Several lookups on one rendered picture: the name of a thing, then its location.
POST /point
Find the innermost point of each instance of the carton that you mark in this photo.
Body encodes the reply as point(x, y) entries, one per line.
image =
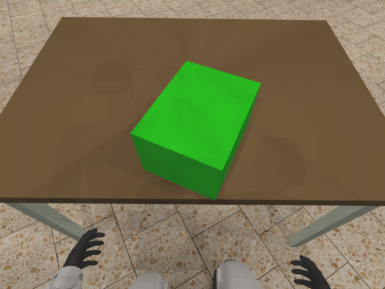
point(190, 134)

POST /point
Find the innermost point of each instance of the table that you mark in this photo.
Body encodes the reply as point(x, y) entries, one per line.
point(315, 136)

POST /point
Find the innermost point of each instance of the left robot thigh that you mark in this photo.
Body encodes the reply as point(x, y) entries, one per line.
point(149, 281)

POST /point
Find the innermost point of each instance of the right robot thigh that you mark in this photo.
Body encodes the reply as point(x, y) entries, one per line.
point(236, 275)

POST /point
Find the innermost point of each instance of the robot thigh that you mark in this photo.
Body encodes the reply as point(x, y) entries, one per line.
point(149, 281)
point(236, 275)

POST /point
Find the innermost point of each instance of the left robot forearm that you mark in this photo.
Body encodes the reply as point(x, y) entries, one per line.
point(69, 277)

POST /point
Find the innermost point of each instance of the right robot hand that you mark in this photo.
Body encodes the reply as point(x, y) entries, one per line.
point(313, 273)

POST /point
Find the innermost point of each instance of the left robot hand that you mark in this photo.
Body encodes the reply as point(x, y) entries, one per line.
point(79, 253)

